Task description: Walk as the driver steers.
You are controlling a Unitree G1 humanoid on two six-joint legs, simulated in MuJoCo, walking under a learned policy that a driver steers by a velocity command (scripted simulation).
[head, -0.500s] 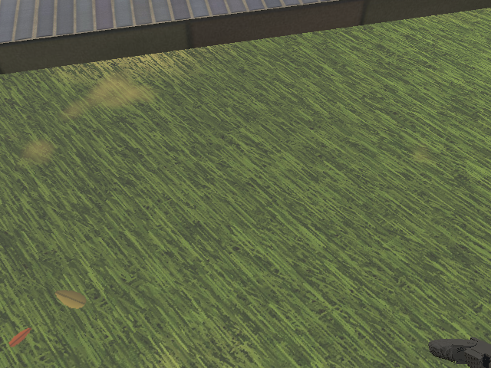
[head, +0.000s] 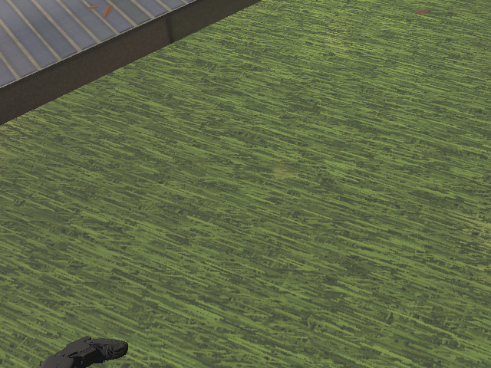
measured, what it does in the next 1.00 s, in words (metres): walks ahead, turning right: left foot, then right foot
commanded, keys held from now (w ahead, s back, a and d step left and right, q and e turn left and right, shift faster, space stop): e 0.28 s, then no key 0.50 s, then e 0.22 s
